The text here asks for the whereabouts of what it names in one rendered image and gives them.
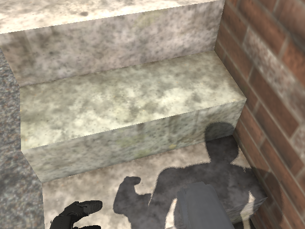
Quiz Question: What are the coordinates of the left robot hand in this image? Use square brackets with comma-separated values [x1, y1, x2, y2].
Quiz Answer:
[50, 200, 102, 229]

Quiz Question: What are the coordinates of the robot right thigh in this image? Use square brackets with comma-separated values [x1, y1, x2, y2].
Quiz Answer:
[177, 181, 235, 229]

